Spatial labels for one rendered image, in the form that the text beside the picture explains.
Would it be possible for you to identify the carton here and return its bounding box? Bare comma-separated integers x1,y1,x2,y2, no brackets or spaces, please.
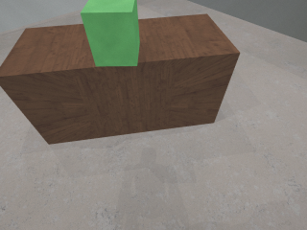
80,0,140,67

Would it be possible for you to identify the pedestal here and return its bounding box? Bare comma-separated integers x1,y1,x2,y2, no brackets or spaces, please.
0,13,240,145

